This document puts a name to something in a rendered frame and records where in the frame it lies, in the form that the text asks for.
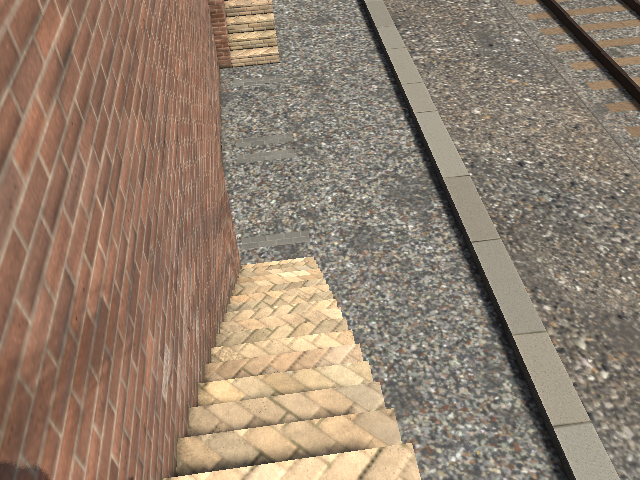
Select stairs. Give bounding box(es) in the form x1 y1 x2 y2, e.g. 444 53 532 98
224 0 280 68
163 256 421 480

